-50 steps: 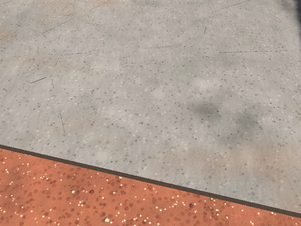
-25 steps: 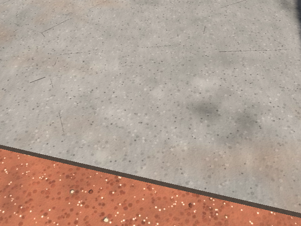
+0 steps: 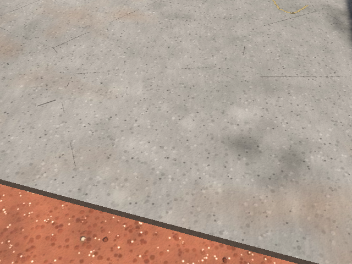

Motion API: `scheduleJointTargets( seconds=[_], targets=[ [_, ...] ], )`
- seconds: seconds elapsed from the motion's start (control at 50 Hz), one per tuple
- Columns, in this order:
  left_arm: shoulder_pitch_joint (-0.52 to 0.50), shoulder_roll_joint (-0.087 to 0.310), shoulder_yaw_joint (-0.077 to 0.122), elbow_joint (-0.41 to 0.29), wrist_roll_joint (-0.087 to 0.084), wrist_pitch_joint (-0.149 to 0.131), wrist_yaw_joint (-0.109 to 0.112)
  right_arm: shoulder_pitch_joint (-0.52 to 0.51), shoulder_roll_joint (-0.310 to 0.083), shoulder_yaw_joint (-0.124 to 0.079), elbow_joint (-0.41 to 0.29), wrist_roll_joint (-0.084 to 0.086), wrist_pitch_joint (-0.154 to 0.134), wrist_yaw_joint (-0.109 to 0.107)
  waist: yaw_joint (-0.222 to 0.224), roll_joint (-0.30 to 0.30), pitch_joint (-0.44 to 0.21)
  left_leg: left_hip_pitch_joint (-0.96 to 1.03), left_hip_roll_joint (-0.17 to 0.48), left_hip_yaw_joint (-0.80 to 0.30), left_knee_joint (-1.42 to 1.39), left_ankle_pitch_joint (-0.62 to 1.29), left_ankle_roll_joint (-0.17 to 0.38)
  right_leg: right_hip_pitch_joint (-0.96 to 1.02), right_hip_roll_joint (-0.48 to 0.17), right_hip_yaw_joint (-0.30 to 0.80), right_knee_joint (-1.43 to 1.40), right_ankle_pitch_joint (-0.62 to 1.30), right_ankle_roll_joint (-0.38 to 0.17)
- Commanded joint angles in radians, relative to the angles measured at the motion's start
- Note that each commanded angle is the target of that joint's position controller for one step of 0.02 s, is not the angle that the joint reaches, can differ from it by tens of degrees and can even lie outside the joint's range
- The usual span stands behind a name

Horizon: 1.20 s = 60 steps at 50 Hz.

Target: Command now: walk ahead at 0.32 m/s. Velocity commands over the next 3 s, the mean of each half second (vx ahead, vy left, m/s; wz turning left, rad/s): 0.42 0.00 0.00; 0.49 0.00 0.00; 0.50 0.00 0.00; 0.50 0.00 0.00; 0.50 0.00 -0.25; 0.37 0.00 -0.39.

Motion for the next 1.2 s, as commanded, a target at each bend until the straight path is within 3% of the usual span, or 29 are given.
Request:
scheduleJointTargets(
  seconds=[0.02, 0.04, 0.06, 0.08, 0.1, 0.14, 0.18, 0.3, 0.4, 0.44, 0.48, 0.5, 0.52, 0.54, 0.56, 0.58, 0.64, 0.78, 0.86, 0.94, 1.0, 1.04, 1.06, 1.08, 1.1, 1.12, 1.14, 1.16, 1.2],
  targets=[
    [-0.096, 0.148, 0.025, -0.080, -0.011, -0.012, -0.009, 0.108, -0.067, -0.026, 0.006, 0.003, -0.034, 0.008, -0.103, -0.080, 0.165, 0.195, -0.022, 0.027, -0.195, 0.123, 0.006, -0.275, -0.144, 0.193, -0.209, -0.124, -0.123],
    [-0.144, 0.132, 0.018, -0.105, -0.006, -0.020, -0.011, 0.243, -0.121, -0.048, 0.041, -0.004, -0.033, 0.005, -0.157, 0.031, 0.118, 0.352, 0.065, -0.129, -0.265, 0.114, 0.029, -0.378, -0.066, 0.082, 0.023, 0.060, -0.076],
    [-0.149, 0.060, 0.002, -0.142, -0.001, -0.040, -0.011, 0.397, -0.252, -0.082, 0.059, 0.000, -0.034, 0.008, -0.190, 0.324, 0.043, 0.517, 0.291, -0.533, -0.431, 0.040, 0.147, -0.565, 0.060, -0.076, 0.397, 0.040, -0.011],
    [-0.161, 0.056, -0.001, -0.155, -0.011, -0.059, -0.012, 0.393, -0.211, -0.062, 0.052, -0.021, -0.048, 0.015, -0.166, 0.297, 0.035, 0.497, 0.407, -0.787, -0.505, 0.010, 0.228, -0.676, 0.062, 0.035, 0.638, -0.132, -0.022],
    [-0.163, 0.074, 0.003, -0.159, -0.025, -0.069, -0.022, 0.288, -0.147, -0.041, 0.022, -0.024, -0.059, 0.014, -0.107, 0.171, 0.109, 0.458, 0.405, -0.699, -0.485, 0.035, 0.210, -0.754, -0.003, 0.083, 0.755, -0.077, -0.052],
    [-0.180, 0.091, 0.011, -0.155, -0.014, -0.080, -0.034, 0.174, -0.111, -0.021, -0.022, -0.024, -0.058, 0.024, -0.061, 0.073, 0.130, 0.402, 0.316, -0.458, -0.501, 0.156, 0.144, -0.764, -0.074, 0.066, 0.720, 0.099, -0.080],
    [-0.204, 0.110, 0.027, -0.161, 0.000, -0.074, -0.043, 0.183, -0.072, -0.004, -0.024, -0.029, -0.041, 0.024, -0.048, 0.093, 0.121, 0.365, 0.246, -0.292, -0.514, 0.365, 0.094, -0.698, -0.101, 0.028, 0.626, 0.178, -0.069],
    [-0.465, 0.037, -0.008, -0.266, 0.005, -0.054, -0.058, 0.213, -0.150, -0.008, -0.052, -0.036, -0.021, -0.013, -0.082, 0.098, 0.173, 0.187, 0.184, -0.125, -0.588, 0.472, 0.093, -0.556, -0.051, -0.067, 0.203, 0.385, -0.005],
    [-0.558, 0.090, -0.004, -0.320, -0.004, -0.057, -0.078, 0.256, -0.172, -0.025, -0.040, -0.013, -0.023, -0.016, -0.065, 0.117, 0.181, 0.313, 0.249, -0.101, -0.562, 0.563, 0.077, -0.478, -0.020, -0.058, 0.020, 0.417, -0.054],
    [-0.477, 0.136, 0.017, -0.309, -0.002, -0.061, -0.081, 0.232, -0.195, -0.035, -0.048, -0.022, -0.014, -0.015, -0.003, 0.149, 0.092, 0.392, 0.261, -0.078, -0.425, 0.898, 0.051, -0.347, 0.025, -0.078, 0.016, 0.367, -0.088],
    [-0.180, 0.213, 0.060, -0.224, -0.007, -0.054, -0.070, 0.198, -0.193, -0.033, -0.066, -0.034, 0.002, -0.011, 0.147, 0.165, -0.093, 0.291, 0.202, -0.028, -0.054, 1.079, 0.005, 0.053, 0.056, -0.086, 0.029, 0.344, -0.142],
    [-0.013, 0.298, 0.079, -0.191, 0.007, -0.045, -0.058, 0.211, -0.145, -0.015, -0.095, -0.051, 0.000, -0.006, 0.178, 0.013, -0.239, 0.038, 0.127, 0.002, 0.292, 0.694, -0.022, 0.365, -0.168, 0.191, 0.036, 0.272, -0.205],
    [0.022, 0.318, 0.076, -0.170, 0.027, -0.048, -0.072, 0.360, 0.022, 0.026, -0.085, -0.029, -0.025, 0.011, 0.079, -0.269, -0.416, -0.273, -0.064, -0.108, 0.621, -0.105, -0.063, 0.613, -0.387, 0.731, -0.167, 0.000, -0.369],
    [-0.036, 0.221, 0.051, -0.174, 0.020, -0.052, -0.074, 0.255, -0.095, -0.001, -0.094, 0.001, -0.054, 0.015, 0.103, -0.165, -0.306, -0.376, -0.013, -0.202, 0.731, -0.106, -0.035, 0.522, -0.340, 0.762, -0.266, -0.060, -0.309],
    [-0.138, 0.180, 0.038, -0.189, 0.014, -0.057, -0.072, 0.137, -0.152, -0.017, -0.137, 0.022, -0.068, 0.015, 0.079, -0.110, -0.138, -0.432, 0.037, -0.161, 0.734, -0.017, -0.019, 0.359, -0.314, 0.583, -0.275, 0.027, -0.262],
    [-0.231, 0.160, 0.029, -0.209, 0.018, -0.064, -0.075, 0.081, -0.159, -0.019, -0.150, 0.015, -0.072, 0.005, 0.042, 0.010, -0.074, -0.375, 0.093, -0.143, 0.684, 0.084, -0.016, 0.186, -0.285, 0.450, -0.298, 0.183, -0.241],
    [-0.277, 0.107, 0.015, -0.191, 0.037, -0.074, -0.084, 0.119, -0.111, -0.033, -0.144, -0.007, -0.036, -0.007, -0.046, -0.016, -0.019, -0.233, 0.162, -0.136, 0.558, 0.163, -0.017, -0.046, -0.199, 0.244, -0.373, 0.305, -0.225],
    [-0.149, 0.176, 0.026, -0.144, 0.030, -0.063, -0.039, -0.123, -0.117, -0.044, -0.233, -0.028, -0.020, -0.005, -0.011, -0.005, 0.078, -0.416, 0.179, -0.096, 0.189, 0.438, -0.074, -0.033, -0.173, 0.115, -0.448, 0.367, -0.221],
    [-0.070, 0.191, 0.027, -0.123, 0.017, -0.054, -0.030, -0.271, -0.097, -0.030, -0.271, -0.020, -0.030, 0.012, 0.040, -0.010, 0.093, -0.363, 0.126, -0.044, -0.034, 0.564, -0.077, 0.017, -0.152, 0.052, -0.440, 0.379, -0.190],
    [-0.003, 0.198, 0.033, -0.091, 0.011, -0.035, -0.027, -0.371, -0.106, -0.023, -0.316, -0.011, -0.039, 0.037, 0.065, -0.016, 0.117, -0.400, 0.104, -0.045, -0.132, 0.491, -0.056, 0.168, -0.210, 0.061, -0.373, 0.409, -0.185],
    [-0.028, 0.220, 0.043, -0.093, 0.010, -0.019, -0.022, -0.322, -0.148, -0.036, -0.322, -0.008, -0.049, 0.051, 0.012, -0.048, 0.075, -0.294, 0.068, -0.025, -0.174, 0.375, -0.015, 0.240, -0.241, 0.064, -0.274, 0.611, -0.157],
    [-0.068, 0.202, 0.034, -0.109, 0.016, -0.010, -0.022, -0.058, -0.226, -0.078, -0.245, -0.011, -0.050, 0.043, -0.122, -0.048, -0.089, 0.082, 0.017, 0.014, -0.185, 0.380, 0.038, 0.165, -0.163, -0.003, 0.031, 0.861, -0.111],
    [-0.055, 0.165, 0.016, -0.137, 0.035, -0.012, -0.022, 0.135, -0.310, -0.100, -0.208, -0.026, -0.047, 0.032, -0.175, 0.071, -0.250, 0.405, 0.217, -0.218, -0.160, 0.385, 0.109, -0.058, -0.096, -0.052, 0.364, 0.577, -0.073],
    [0.076, 0.022, -0.022, -0.133, 0.025, -0.036, -0.036, 0.183, -0.355, -0.107, -0.182, -0.029, -0.043, 0.042, -0.096, 0.342, -0.373, 0.716, 0.418, -0.709, -0.296, 0.169, 0.262, -0.452, 0.093, -0.004, 0.684, -0.124, -0.018],
    [0.002, 0.138, 0.002, -0.127, -0.001, -0.060, -0.038, 0.160, -0.251, -0.078, -0.192, -0.024, -0.045, 0.043, -0.132, 0.233, -0.329, 0.687, 0.387, -0.746, -0.365, 0.082, 0.218, -0.563, 0.044, 0.126, 0.796, -0.171, -0.041],
    [-0.097, 0.190, 0.016, -0.161, -0.021, -0.074, -0.040, 0.068, -0.211, -0.065, -0.210, -0.021, -0.047, 0.040, -0.117, 0.188, -0.187, 0.556, 0.359, -0.589, -0.378, 0.145, 0.171, -0.621, -0.006, 0.103, 0.802, -0.081, -0.057],
    [-0.147, 0.188, 0.017, -0.172, -0.016, -0.077, -0.033, -0.020, -0.191, -0.056, -0.230, -0.026, -0.047, 0.040, -0.083, 0.094, -0.112, 0.402, 0.326, -0.471, -0.403, 0.270, 0.152, -0.581, -0.060, 0.074, 0.759, 0.016, -0.056],
    [-0.170, 0.180, 0.025, -0.174, 0.001, -0.072, -0.027, -0.067, -0.166, -0.050, -0.236, -0.035, -0.048, 0.043, -0.055, 0.066, -0.056, 0.280, 0.292, -0.386, -0.434, 0.354, 0.145, -0.538, -0.091, 0.066, 0.701, 0.072, -0.050],
    [-0.129, 0.139, 0.026, -0.166, 0.006, -0.045, -0.026, -0.077, -0.138, -0.042, -0.223, -0.043, -0.052, 0.048, -0.007, 0.099, -0.036, 0.173, 0.248, -0.296, -0.491, 0.401, 0.140, -0.444, -0.124, 0.069, 0.635, 0.123, -0.044]
  ],
)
